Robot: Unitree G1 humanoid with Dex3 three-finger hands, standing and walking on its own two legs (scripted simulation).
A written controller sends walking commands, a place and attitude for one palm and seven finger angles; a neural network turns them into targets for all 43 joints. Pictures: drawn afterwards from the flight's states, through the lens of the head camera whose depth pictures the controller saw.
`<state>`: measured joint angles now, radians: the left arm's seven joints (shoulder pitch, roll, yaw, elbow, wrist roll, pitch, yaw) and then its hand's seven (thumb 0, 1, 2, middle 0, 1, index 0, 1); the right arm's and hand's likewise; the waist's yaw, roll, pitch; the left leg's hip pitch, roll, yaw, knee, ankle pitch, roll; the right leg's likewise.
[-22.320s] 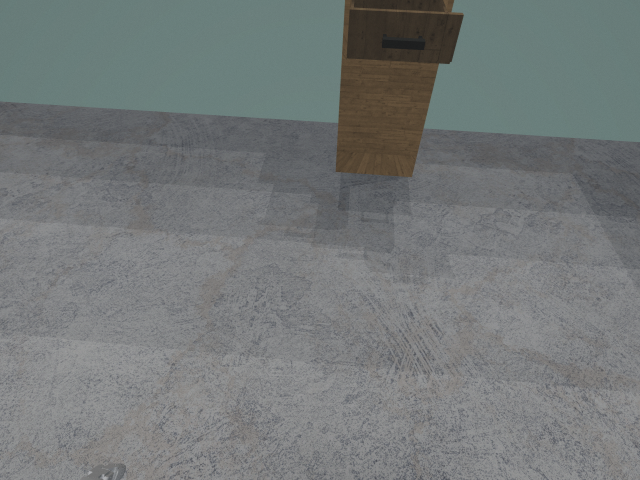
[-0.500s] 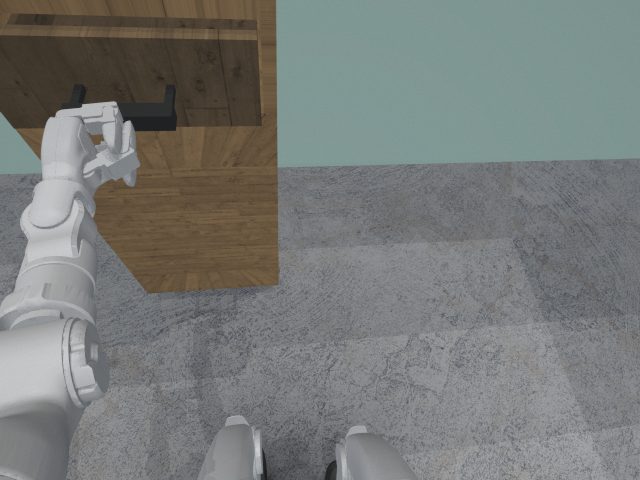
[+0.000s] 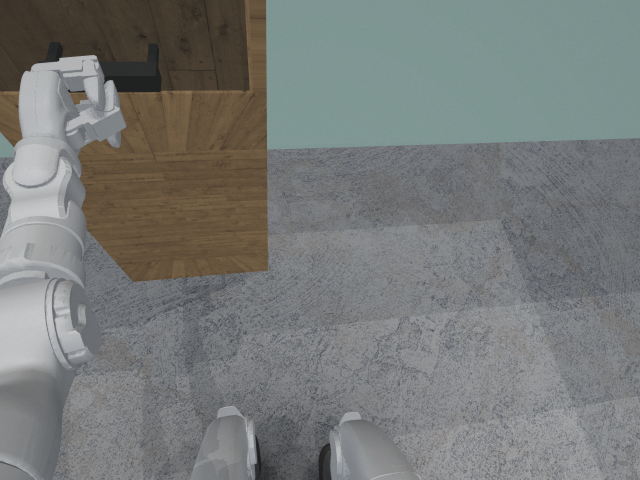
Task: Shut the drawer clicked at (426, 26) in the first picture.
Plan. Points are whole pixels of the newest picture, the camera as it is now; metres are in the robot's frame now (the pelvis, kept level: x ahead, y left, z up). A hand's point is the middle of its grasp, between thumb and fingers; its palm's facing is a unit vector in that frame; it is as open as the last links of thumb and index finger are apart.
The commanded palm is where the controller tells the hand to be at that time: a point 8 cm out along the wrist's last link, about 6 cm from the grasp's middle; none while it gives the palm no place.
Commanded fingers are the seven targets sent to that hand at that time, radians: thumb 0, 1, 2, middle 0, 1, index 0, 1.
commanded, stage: push the drawer shut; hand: left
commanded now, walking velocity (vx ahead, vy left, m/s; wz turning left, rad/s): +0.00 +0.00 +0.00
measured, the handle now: (103, 64) +0.61 +0.22 +0.09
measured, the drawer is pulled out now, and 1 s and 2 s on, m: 0.00 0.00 0.00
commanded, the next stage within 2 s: pull the fist back off the drawer in 0.08 s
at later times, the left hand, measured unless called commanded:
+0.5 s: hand (113, 109) +0.53 +0.20 +0.09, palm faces +0.06 -1.00 -0.05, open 3.1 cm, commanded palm +0.53 +0.23 +0.09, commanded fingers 0.00 0.90 0.90 -1.40 -1.60 -1.40 -1.60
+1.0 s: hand (107, 123) +0.51 +0.20 +0.10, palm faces +0.07 -1.00 -0.01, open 3.2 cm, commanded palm +0.47 +0.24 +0.10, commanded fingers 0.00 0.90 0.90 -1.40 -1.60 -1.40 -1.60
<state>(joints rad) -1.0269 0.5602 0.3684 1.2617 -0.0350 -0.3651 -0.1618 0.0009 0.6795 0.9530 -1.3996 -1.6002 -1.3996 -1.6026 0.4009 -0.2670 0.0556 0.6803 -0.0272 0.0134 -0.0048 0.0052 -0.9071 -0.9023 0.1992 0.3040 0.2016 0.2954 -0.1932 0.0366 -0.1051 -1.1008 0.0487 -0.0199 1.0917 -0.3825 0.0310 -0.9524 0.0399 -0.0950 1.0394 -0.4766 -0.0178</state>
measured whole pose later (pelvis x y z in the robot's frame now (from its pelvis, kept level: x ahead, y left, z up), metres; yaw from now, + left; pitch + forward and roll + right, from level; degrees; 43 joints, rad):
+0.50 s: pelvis -0.01 +0.00 +0.00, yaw +0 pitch +22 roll -5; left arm -1.06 0.61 0.36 1.28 -0.03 -0.33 -0.18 0.03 0.70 0.97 -1.40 -1.60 -1.40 -1.60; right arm 0.40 -0.28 0.07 0.67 -0.02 -0.03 -0.01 0.00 -0.91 -0.90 0.20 0.30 0.20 0.30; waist -0.21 0.04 -0.10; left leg -1.13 0.06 -0.03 1.11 -0.37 0.03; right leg -0.98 0.05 -0.10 1.05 -0.46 -0.02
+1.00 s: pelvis +0.03 +0.00 +0.02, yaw -1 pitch +19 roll -4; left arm -0.74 0.43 0.37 1.01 -0.11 -0.38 -0.17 0.02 0.89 0.90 -1.40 -1.60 -1.40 -1.60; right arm 0.38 -0.25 0.02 0.64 0.01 0.07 0.02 0.01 -0.91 -0.90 0.20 0.30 0.20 0.30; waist -0.14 0.03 -0.13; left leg -0.92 0.05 0.03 1.01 -0.41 0.04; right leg -0.79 0.05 -0.05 0.95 -0.48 -0.01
